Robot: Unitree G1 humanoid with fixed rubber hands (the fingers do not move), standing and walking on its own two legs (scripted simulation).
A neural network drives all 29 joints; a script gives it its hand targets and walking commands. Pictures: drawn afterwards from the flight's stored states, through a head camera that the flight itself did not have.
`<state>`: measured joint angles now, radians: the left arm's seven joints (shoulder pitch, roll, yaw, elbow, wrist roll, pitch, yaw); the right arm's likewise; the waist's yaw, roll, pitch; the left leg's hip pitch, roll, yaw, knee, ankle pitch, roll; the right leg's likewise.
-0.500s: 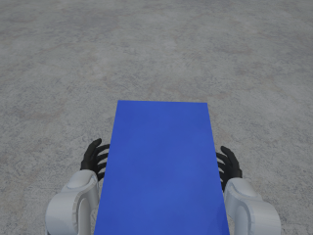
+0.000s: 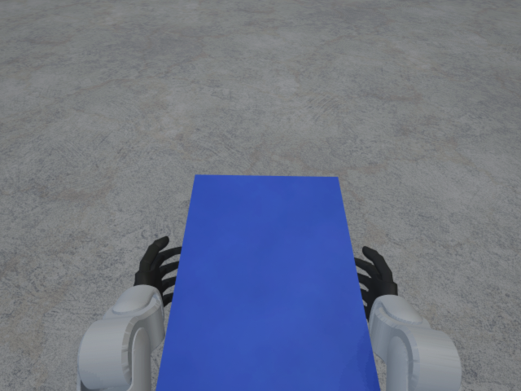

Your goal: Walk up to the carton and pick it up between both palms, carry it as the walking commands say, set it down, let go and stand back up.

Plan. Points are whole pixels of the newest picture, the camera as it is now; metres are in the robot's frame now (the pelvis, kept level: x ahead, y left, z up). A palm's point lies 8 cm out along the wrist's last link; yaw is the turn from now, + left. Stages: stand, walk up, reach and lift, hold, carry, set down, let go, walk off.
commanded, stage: carry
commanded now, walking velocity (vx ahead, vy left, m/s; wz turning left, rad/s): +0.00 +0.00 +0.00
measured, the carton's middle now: (264, 298) +0.26 +0.01 +0.02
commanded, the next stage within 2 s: none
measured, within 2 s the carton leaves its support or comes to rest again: neither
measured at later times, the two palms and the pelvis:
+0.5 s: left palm (163, 281) +0.25 +0.15 +0.08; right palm (383, 294) +0.25 -0.16 +0.07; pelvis +0.01 -0.01 +0.00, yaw +0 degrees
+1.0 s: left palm (174, 279) +0.26 +0.14 +0.06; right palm (383, 293) +0.26 -0.16 +0.05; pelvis +0.01 -0.01 +0.00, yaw +0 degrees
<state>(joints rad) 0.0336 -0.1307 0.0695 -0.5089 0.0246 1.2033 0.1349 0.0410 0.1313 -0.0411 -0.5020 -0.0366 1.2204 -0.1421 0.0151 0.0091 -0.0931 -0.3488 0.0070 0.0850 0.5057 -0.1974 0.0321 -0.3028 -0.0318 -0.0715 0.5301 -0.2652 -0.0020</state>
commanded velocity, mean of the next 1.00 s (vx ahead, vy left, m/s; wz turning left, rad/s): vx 0.00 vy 0.00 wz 0.00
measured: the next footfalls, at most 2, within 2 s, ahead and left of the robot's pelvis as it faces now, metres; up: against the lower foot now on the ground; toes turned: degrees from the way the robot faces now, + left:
none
